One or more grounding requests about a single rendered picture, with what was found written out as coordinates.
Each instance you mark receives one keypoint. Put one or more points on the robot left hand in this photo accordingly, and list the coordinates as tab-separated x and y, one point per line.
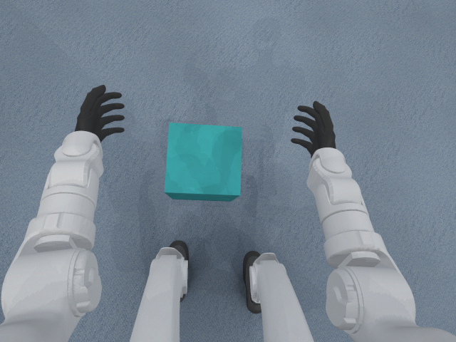
90	118

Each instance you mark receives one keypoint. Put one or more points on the right robot foot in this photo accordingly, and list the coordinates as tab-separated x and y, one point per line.
249	259

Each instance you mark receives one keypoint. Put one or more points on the robot left thigh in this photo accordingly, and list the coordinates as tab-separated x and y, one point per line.
158	318

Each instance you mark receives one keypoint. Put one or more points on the robot right forearm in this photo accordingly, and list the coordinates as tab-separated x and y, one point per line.
349	234

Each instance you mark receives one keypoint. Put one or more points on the carton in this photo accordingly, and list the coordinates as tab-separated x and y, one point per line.
203	162

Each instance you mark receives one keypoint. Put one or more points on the robot right hand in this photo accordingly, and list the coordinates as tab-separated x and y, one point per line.
322	134

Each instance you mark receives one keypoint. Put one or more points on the robot right upper arm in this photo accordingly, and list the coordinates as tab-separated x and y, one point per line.
374	304

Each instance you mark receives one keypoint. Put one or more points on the robot left forearm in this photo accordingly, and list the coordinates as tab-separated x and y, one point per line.
69	199

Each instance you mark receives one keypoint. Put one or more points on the robot left upper arm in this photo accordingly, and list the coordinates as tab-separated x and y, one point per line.
46	293

